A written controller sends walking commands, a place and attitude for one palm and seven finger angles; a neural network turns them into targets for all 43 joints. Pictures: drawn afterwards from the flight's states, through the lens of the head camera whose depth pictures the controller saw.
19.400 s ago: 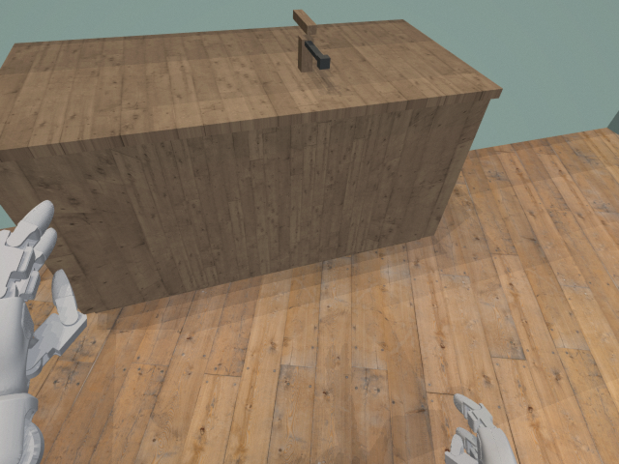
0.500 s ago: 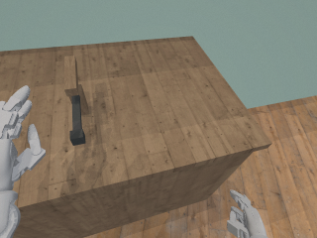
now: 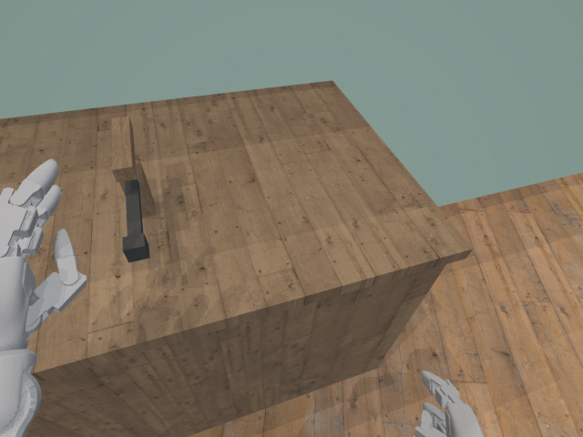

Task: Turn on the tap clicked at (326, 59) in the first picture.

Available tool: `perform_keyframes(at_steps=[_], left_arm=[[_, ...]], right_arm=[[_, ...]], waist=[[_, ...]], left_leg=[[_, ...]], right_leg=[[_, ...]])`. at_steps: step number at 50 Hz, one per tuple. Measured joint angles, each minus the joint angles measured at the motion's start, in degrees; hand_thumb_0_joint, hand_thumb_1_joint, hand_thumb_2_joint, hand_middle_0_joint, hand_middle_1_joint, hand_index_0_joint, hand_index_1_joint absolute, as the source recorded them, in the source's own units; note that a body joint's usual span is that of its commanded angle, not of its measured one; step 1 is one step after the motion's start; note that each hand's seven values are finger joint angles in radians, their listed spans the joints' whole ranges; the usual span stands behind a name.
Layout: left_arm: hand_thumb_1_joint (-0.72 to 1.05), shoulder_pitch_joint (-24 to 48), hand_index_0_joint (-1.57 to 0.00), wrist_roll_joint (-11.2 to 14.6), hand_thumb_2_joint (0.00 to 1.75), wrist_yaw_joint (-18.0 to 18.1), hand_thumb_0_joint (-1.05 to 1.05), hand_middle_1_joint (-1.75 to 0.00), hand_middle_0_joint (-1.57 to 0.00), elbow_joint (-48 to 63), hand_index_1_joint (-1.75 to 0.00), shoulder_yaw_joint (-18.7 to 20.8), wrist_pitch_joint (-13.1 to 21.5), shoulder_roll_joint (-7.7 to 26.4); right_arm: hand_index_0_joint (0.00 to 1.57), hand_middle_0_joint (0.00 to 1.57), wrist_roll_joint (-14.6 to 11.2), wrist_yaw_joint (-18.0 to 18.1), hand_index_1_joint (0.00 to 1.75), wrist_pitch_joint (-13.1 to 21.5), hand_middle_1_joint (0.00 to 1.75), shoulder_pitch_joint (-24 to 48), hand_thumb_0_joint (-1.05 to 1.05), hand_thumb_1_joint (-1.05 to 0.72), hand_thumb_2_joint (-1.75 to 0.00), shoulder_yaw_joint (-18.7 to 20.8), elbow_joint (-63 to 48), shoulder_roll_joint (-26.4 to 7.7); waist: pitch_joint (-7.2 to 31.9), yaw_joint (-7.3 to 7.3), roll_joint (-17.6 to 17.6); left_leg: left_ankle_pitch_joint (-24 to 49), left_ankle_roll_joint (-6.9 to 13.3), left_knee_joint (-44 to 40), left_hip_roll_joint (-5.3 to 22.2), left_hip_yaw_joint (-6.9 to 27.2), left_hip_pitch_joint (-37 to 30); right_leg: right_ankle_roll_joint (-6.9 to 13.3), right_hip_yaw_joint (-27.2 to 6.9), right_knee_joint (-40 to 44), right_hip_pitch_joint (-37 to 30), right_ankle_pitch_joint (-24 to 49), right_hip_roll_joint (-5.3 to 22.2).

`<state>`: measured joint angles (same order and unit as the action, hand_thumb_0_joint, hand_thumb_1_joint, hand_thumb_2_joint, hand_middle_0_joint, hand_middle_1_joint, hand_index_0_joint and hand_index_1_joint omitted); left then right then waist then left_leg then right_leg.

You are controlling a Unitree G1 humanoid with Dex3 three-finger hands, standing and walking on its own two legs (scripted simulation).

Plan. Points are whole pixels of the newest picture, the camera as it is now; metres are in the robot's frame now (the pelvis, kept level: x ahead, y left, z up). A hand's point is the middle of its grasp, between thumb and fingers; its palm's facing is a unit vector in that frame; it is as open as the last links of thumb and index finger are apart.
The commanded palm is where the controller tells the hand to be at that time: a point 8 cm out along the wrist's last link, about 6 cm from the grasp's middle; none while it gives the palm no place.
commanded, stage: shuffle to correct the standing spot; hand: left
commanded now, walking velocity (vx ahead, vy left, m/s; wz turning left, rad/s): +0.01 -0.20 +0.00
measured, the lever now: (136, 247) +0.33 +0.25 +0.07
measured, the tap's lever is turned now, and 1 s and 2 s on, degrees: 0 0 0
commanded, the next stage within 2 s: come to a stop and stand still in 0.52 s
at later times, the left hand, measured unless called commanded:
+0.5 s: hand (162, 263) +0.25 +0.16 +0.17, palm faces +0.33 -0.86 -0.39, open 7.4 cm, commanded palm +0.18 +0.20 +0.17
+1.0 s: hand (223, 299) +0.22 +0.10 +0.15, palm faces +0.33 -0.79 -0.51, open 7.4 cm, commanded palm +0.16 +0.13 +0.17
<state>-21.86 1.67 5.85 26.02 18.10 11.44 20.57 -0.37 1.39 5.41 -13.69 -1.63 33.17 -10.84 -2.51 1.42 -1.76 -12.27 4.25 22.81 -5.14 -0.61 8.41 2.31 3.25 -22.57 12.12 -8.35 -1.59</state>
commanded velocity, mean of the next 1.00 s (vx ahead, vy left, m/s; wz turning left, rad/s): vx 0.01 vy -0.09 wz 0.00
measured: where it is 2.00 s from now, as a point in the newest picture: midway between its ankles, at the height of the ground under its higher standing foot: outside the picture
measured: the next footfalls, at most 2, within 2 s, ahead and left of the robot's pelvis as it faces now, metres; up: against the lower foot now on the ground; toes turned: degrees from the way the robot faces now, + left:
right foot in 1.08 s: +0.07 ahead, -0.27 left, +0.00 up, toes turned +7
left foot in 1.32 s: +0.01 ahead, -0.08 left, +0.00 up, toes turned +6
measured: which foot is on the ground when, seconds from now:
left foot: down 0.00-1.00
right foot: down 0.00-0.92, up 0.94-1.00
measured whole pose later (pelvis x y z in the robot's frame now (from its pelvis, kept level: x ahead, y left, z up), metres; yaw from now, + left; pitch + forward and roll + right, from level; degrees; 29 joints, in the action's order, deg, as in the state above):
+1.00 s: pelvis -0.01 -0.14 -0.01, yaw -1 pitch -3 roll +2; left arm -26.1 3.0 6.2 25.3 21.9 7.7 23.9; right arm -0.6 -0.2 3.2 -9.4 1.4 31.2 -10.5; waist -6.9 -0.4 0.2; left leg -12.2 1.0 27.2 0.6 -4.0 10.8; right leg -3.0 -0.8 -58.4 24.9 -19.4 -6.5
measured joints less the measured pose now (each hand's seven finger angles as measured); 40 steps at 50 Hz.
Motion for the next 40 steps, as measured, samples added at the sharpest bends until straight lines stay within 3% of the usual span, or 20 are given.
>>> perform_keyframes(at_steps=[6, 16, 25, 28, 30, 31, 34, 35, 36, 38, 40], left_arm=[[0.89, -1.1, -0.21, 0.8, 0.9, -0.5, 0.01, -0.31, -0.21, -2.6, -0.3, 2.6, 0.7, 1.7], [0.89, -1.0, -0.21, 1.9, 0.9, -0.8, 0.01, -0.31, -0.21, -1.1, -0.3, 0.4, -1.5, -0.6], [0.89, -2.4, -0.21, 3.5, 0.9, -0.9, 0.01, -0.31, -0.21, 2.3, -0.3, 3.3, -1.2, 2.4], [0.89, -3.4, -0.21, 4.0, 0.9, -0.9, 0.01, -0.31, -0.21, 1.9, -0.3, 3.5, -1.8, 2.3], [0.89, -3.7, -0.21, 4.1, 0.9, -0.9, 0.01, -0.31, -0.21, 1.4, -0.3, 3.0, -2.4, 1.9], [0.89, -3.8, -0.21, 4.1, 0.9, -0.8, 0.01, -0.31, -0.21, 1.3, -0.3, 2.9, -2.8, 1.7], [0.89, -4.1, -0.21, 3.9, 0.9, -0.4, 0.01, -0.31, -0.21, 1.5, -0.3, 3.1, -3.5, 1.2], [0.89, -3.9, -0.21, 3.6, 0.9, -0.2, 0.01, -0.31, -0.21, 1.7, -0.3, 3.0, -3.7, 1.3], [0.89, -3.6, -0.21, 3.1, 0.9, 0.0, 0.01, -0.31, -0.21, 1.9, -0.3, 2.7, -4.0, 1.3], [0.89, -3.1, -0.21, 2.3, 0.9, 0.1, 0.01, -0.31, -0.21, 2.3, -0.3, 1.6, -4.2, 0.8], [0.89, -3.4, -0.21, 2.0, 0.9, 0.2, 0.01, -0.31, -0.21, 3.2, -0.3, 1.1, -3.9, 0.6]], right_arm=[[0.2, 0.2, -0.3, -0.4, 0.3, -0.6, 0.3, -0.1, 0.01, -0.9, -0.9, 0.1, -0.6, 0.6], [0.2, 0.2, -0.2, -0.9, 0.3, -0.9, 0.3, 1.1, 0.01, -0.9, -0.9, 0.9, -0.7, 0.0], [0.2, 0.2, -0.3, -0.8, 0.3, -1.3, 0.3, 3.2, 0.01, -0.9, -0.9, 2.0, -2.0, -0.7], [0.2, 0.2, -0.8, -0.8, 0.3, -1.8, 0.3, 3.1, 0.01, -0.9, -0.9, 2.4, -1.8, -1.1], [0.2, 0.2, -1.1, -0.8, 0.3, -2.0, 0.3, 2.6, 0.01, -0.91, -0.9, 2.6, -1.3, -1.1], [0.2, 0.2, -1.2, -0.8, 0.3, -2.1, 0.3, 2.4, 0.01, -0.91, -0.9, 2.6, -0.9, -1.0], [0.2, 0.2, -1.0, -0.5, 0.3, -2.4, 0.3, 2.2, 0.01, -0.91, -0.9, 2.3, -0.7, -0.6], [0.2, 0.2, -0.6, -0.4, 0.3, -2.4, 0.3, 2.1, 0.01, -0.91, -0.9, 2.4, -1.4, -0.7], [0.2, 0.2, -0.5, -0.4, 0.3, -2.2, 0.3, 1.9, 0.01, -0.91, -0.9, 2.6, -1.9, -0.8], [0.2, 0.2, -0.4, -0.3, 0.3, -2.1, 0.3, 1.9, 0.01, -0.9, -0.9, 2.9, -2.1, -1.5], [0.2, 0.2, -0.7, -0.4, 0.3, -2.2, 0.3, 2.3, 0.01, -0.91, -0.9, 3.0, -1.5, -1.7]], waist=[[1.1, -0.49, 0.3], [-0.3, 0.13, -0.2], [0.3, -1.0, 0.5], [1.0, -1.38, 0.7], [1.3, -1.54, 0.5], [1.3, -1.47, 0.1], [0.2, -0.69, -1.6], [-0.4, -0.8, -1.8], [-1.0, -0.98, -1.7], [-1.9, -1.07, -0.4], [-2.3, -1.44, 1.0]], left_leg=[[0.4, -0.8, -1.3, 0.9, -0.3, 0.0], [-1.6, -2.9, 1.3, 3.1, 0.5, 1.1], [-4.5, -5.2, 5.7, 5.9, 1.1, 3.3], [-5.2, -4.6, 7.5, 6.8, 1.0, 4.5], [-5.4, -3.8, 7.2, 7.6, 0.3, 4.4], [-5.4, -4.2, 6.0, 8.0, 0.0, 3.7], [-3.0, -6.1, 2.5, 8.4, -1.1, 1.9], [-3.0, -6.6, 2.9, 8.3, -1.1, 2.1], [-3.2, -7.1, 3.7, 8.0, -0.8, 2.3], [-4.2, -7.5, 5.8, 8.0, -0.1, 2.7], [-5.3, -5.7, 8.4, 8.1, 0.6, 3.6]], right_leg=[[0.6, -0.4, 1.2, 0.3, 0.5, -0.9], [3.3, 0.6, 0.7, 0.5, -0.6, -3.2], [5.8, 1.4, -0.7, 1.5, -1.8, -5.9], [6.2, 1.8, -0.5, 1.7, -1.9, -6.8], [4.9, 2.2, 0.3, 1.3, -1.8, -7.2], [3.3, 2.3, 0.7, 1.1, -1.8, -7.3], [-4.5, 1.4, -2.1, 2.6, -2.2, -7.0], [-5.6, 1.3, -4.2, 3.6, -2.7, -6.9], [-5.0, 1.6, -5.1, 3.6, -3.8, -6.6], [-0.4, 2.4, -4.2, 2.3, -5.0, -6.8], [3.4, 3.1, -2.5, 1.2, -3.5, -7.4]])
